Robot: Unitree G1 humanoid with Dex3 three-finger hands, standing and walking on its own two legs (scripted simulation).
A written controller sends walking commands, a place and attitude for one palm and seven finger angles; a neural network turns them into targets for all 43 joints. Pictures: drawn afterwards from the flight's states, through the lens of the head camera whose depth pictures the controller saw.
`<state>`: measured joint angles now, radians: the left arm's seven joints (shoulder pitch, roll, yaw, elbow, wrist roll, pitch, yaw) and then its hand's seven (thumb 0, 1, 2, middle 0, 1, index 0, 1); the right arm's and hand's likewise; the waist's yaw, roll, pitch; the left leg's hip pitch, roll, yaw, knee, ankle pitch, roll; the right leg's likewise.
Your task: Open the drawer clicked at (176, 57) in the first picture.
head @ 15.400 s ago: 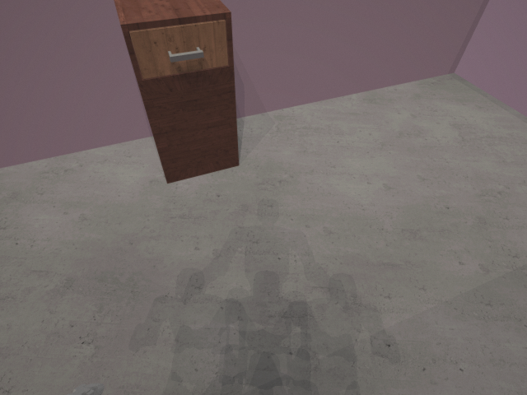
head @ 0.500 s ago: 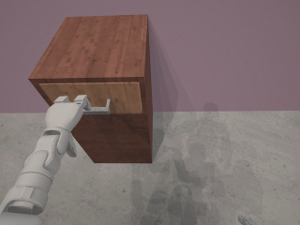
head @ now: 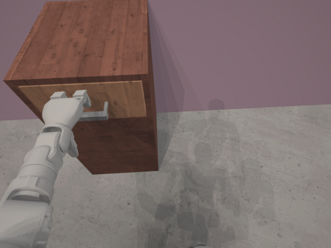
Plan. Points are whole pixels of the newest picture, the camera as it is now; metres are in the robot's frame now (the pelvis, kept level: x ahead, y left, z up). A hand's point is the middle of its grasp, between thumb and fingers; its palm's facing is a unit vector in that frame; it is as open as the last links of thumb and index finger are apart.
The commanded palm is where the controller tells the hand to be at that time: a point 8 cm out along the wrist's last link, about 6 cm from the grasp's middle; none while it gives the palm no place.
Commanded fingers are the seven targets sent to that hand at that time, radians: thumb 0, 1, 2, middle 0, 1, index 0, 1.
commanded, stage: move the hooked fingers above the handle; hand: left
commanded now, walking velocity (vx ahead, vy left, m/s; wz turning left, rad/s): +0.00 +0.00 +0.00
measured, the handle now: (88, 111) +0.53 +0.26 -0.06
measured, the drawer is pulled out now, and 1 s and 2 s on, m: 0.00 0.00 0.00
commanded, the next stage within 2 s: lower the fingers behind the handle in 1.18 s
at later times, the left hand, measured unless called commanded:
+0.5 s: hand (81, 113) +0.48 +0.25 -0.01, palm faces -0.09 -0.04 -0.99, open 13.8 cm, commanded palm +0.46 +0.26 +0.05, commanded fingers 0.00 -0.50 0.30 -0.30 -1.20 -0.30 -1.20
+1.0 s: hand (75, 117) +0.46 +0.27 -0.01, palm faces -0.08 -0.04 -1.00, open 13.8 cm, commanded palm +0.46 +0.26 +0.05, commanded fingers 0.00 -0.50 0.30 -0.30 -1.20 -0.30 -1.20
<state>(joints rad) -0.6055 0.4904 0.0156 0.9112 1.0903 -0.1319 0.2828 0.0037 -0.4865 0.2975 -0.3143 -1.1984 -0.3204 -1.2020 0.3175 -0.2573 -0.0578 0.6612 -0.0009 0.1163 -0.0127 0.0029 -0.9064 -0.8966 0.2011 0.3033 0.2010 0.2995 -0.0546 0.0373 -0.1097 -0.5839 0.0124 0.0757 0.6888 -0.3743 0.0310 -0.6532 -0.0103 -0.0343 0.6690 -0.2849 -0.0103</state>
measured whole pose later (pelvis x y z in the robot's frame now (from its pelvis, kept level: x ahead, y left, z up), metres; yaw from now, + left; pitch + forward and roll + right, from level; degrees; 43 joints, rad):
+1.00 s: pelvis +0.00 +0.02 -0.02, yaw +1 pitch +21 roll -2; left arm -0.75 0.52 0.00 1.04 1.11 -0.15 0.33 0.00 -0.49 0.30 -0.32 -1.20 -0.32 -1.20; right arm 0.32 -0.27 -0.06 0.68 -0.03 0.14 0.00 0.00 -0.91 -0.90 0.20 0.30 0.20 0.30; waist -0.10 0.04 -0.14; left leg -0.76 0.01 0.05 0.82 -0.43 0.05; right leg -0.79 -0.02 -0.06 0.74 -0.32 0.01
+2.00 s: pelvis -0.02 +0.01 -0.04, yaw +0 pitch +25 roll -2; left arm -0.80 0.56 0.04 1.12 1.13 -0.16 0.37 0.00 -0.49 0.30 -0.31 -1.21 -0.32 -1.20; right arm 0.34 -0.27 -0.04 0.69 -0.05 0.12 0.00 0.00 -0.91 -0.90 0.20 0.30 0.20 0.30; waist -0.13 0.04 -0.15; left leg -0.93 0.02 0.05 0.97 -0.47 0.05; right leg -0.97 -0.01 -0.05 0.88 -0.34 0.00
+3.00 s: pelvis -0.02 +0.02 -0.06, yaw -1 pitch +27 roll -3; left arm -0.78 0.55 0.06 1.07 1.13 -0.13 0.40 0.00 -0.49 0.30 -0.28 -1.20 -0.32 -1.20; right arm 0.33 -0.26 -0.03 0.68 -0.05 0.12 0.01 0.00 -0.91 -0.90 0.20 0.30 0.20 0.30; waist -0.13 0.05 -0.16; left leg -1.04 0.03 0.05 1.08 -0.51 0.06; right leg -1.08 -0.01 -0.05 0.99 -0.38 0.01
